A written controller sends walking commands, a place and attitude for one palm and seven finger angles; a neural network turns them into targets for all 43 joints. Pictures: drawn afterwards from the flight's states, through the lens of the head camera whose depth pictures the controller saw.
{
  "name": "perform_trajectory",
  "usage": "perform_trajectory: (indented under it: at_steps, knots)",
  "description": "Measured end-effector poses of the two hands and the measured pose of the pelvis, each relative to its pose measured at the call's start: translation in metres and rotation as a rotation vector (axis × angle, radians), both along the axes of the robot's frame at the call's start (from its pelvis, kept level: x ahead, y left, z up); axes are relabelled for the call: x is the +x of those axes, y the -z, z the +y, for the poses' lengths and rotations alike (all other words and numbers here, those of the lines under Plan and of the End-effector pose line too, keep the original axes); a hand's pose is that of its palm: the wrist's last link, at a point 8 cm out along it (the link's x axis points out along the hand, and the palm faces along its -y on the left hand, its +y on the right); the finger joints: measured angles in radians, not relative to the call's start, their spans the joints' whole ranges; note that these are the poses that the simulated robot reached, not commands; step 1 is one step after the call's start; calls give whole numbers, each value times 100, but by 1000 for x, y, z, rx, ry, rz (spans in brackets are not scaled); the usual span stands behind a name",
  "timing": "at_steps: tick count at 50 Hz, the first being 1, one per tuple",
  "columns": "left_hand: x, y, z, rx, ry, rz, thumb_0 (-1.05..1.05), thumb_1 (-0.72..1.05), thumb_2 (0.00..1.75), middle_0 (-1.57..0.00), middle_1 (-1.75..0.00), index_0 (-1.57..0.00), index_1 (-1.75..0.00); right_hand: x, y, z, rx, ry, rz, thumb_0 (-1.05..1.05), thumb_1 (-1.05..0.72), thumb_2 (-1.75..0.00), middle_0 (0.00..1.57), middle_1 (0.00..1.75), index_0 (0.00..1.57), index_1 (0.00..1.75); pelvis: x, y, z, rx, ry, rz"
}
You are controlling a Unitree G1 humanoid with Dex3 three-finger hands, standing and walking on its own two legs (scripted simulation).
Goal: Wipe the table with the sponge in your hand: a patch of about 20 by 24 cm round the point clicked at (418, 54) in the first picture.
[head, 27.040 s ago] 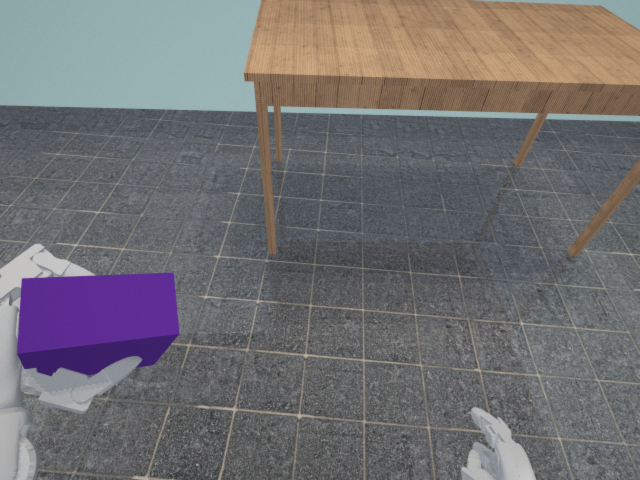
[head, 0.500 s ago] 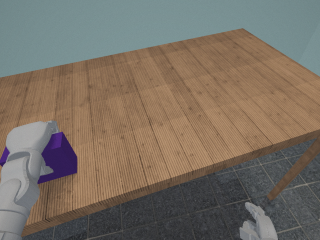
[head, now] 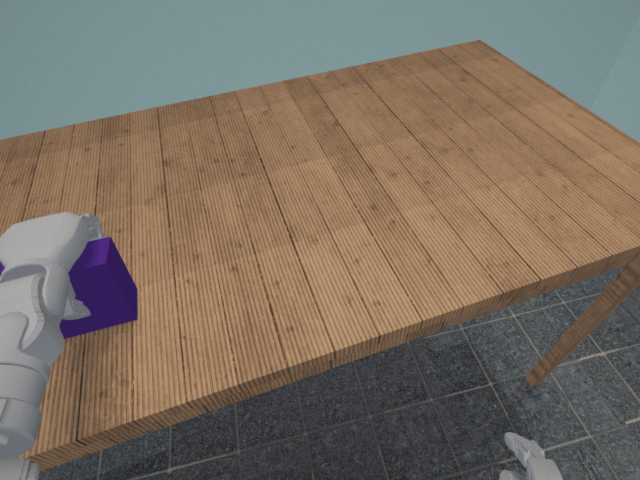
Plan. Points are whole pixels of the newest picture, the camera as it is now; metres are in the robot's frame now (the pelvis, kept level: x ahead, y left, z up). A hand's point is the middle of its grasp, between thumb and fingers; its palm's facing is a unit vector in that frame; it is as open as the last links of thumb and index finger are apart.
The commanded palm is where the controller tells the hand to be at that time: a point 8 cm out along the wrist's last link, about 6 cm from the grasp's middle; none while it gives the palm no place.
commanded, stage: wipe forward along the first lane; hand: left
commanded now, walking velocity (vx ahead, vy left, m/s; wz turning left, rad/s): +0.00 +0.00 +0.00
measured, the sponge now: (76, 300) +0.30 +0.37 +0.05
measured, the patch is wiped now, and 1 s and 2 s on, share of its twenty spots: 0.10 0.15 0.40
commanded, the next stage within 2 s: slide across to the middle lane in 0.50 s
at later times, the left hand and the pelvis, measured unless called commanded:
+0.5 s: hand (72, 238) +0.37 +0.39 +0.09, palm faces -0.13 -0.01 -0.99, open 9.9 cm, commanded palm +0.36 +0.38 +0.14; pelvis +0.00 +0.01 +0.00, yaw -1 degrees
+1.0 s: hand (112, 218) +0.41 +0.35 +0.09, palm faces -0.04 -0.02 -1.00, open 9.9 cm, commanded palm +0.38 +0.34 +0.15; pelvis +0.02 +0.04 +0.00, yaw +0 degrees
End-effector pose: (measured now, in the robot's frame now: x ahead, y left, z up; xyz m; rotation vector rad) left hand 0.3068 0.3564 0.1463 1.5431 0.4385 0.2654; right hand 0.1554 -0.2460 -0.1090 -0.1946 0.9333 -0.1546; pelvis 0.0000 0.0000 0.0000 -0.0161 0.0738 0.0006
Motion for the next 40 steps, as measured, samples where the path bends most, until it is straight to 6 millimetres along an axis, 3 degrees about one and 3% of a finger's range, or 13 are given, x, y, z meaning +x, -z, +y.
perform_trajectory:
  at_steps: [24, 33, 40]
  knots:
    - [51, -2, 24, 11, 15, 20, 2, -55, 108, -79, -135, -80, -136, -70, 10, -12, -41, 108, 168, 1, -90, -90, 20, 30, 20, 30, -4, 3, 11, -11, 15, 62]
    - [68, -1, 28, 32, 37, 48, 2, -55, 108, -79, -135, -80, -136, -77, 10, -6, -39, 135, 191, 1, -91, -90, 20, 30, 20, 29, 2, 3, 21, -16, 24, 82]
    - [70, -4, 24, 30, 72, -10, 2, -54, 108, -78, -136, -79, -137, -63, 11, 8, -25, 119, 187, 1, -91, -90, 20, 30, 20, 29, 9, 1, 28, -17, 14, 72]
